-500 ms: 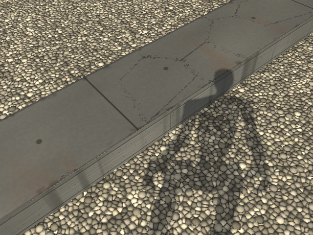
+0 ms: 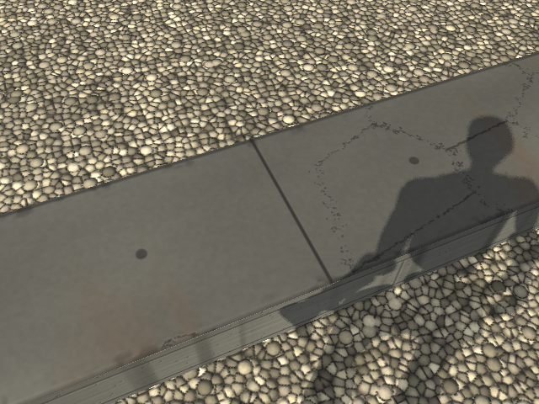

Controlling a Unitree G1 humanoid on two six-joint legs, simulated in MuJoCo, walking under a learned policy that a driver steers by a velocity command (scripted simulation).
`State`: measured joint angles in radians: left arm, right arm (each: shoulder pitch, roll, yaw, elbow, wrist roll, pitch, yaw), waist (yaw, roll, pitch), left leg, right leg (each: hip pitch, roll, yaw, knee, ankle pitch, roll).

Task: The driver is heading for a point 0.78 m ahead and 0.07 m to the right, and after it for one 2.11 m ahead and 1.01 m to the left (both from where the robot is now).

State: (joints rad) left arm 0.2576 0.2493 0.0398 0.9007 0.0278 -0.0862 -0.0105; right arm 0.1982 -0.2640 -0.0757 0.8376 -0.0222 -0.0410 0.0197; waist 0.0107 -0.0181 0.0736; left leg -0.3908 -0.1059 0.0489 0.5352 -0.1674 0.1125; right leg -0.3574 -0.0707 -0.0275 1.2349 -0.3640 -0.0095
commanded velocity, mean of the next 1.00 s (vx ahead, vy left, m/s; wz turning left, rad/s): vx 0.50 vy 0.00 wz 0.11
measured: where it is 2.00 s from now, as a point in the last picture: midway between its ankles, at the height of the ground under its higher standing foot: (241, 158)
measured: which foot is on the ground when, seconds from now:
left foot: down 0.00-0.40, up 0.42-1.00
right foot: up 0.00-0.38, down 0.40-1.00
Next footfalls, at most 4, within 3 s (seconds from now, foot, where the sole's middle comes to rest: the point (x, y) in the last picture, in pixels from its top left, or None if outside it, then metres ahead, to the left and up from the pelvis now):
0.40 right None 0.37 -0.11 -0.76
1.10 left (185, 267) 0.69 0.23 -0.59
1.74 right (289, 164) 1.02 -0.02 -0.59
2.22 left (204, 85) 1.34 0.24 -0.59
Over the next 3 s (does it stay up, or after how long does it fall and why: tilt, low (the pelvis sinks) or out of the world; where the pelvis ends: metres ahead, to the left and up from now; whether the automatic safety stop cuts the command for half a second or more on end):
stays up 1.58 0.23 0.19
